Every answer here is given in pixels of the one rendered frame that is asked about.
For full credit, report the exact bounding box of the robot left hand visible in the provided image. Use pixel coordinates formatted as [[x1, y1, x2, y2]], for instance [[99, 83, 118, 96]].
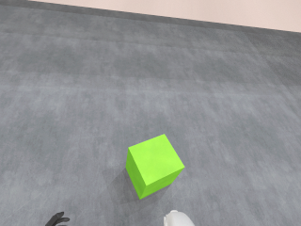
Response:
[[45, 212, 70, 226]]

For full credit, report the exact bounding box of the carton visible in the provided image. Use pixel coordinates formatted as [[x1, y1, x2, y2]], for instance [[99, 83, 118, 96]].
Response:
[[125, 134, 184, 200]]

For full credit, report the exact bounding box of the robot right thigh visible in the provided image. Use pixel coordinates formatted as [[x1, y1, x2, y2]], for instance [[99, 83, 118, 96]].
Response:
[[164, 212, 195, 226]]

